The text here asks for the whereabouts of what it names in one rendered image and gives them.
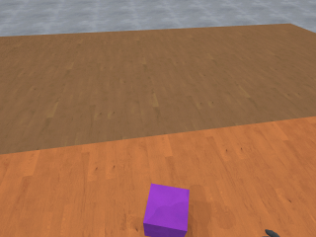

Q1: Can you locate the carton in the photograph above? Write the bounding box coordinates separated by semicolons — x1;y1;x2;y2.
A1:
143;183;190;237

